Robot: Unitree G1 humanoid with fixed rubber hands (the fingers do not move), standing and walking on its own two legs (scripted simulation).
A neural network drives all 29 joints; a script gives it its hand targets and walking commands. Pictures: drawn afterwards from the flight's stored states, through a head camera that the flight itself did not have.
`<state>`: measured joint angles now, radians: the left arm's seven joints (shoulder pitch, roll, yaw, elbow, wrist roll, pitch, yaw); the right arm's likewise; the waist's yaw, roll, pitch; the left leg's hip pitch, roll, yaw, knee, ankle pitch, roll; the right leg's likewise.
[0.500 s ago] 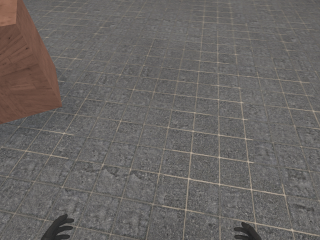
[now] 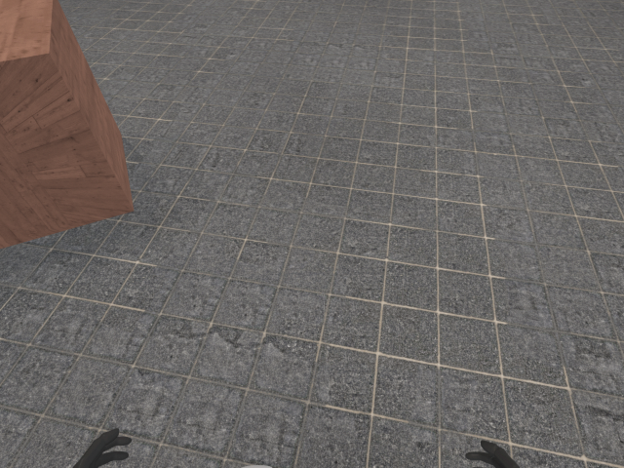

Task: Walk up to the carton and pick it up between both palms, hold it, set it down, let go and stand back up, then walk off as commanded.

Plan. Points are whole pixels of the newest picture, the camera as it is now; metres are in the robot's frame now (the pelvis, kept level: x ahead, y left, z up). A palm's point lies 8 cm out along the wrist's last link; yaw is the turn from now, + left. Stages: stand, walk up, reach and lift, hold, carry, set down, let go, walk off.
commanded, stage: walk up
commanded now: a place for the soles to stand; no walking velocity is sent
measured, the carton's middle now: out of the picture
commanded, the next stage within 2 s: none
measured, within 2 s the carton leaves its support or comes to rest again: neither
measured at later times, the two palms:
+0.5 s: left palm out of the picture +0.13 +0.50 -0.07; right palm out of the picture +0.14 -0.14 -0.10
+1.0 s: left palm out of the picture +0.13 +0.59 -0.04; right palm (327, 369) +0.29 -0.01 -0.14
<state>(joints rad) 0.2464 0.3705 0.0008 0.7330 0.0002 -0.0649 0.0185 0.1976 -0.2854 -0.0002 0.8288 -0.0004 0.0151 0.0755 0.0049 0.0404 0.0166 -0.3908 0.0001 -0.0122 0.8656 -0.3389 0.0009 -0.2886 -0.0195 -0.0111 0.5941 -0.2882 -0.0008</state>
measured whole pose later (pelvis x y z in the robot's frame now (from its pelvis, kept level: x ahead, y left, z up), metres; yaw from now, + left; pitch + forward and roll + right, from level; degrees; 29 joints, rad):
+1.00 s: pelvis +0.13 +0.24 -0.01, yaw +13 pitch +0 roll -1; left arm 0.34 0.46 0.01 0.73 0.00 -0.09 0.04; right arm 0.23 -0.41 0.00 0.83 0.00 0.03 0.14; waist 0.03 0.13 0.00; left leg -0.45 0.03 -0.07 0.83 -0.40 0.03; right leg -0.26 -0.13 -0.06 0.61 -0.35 0.00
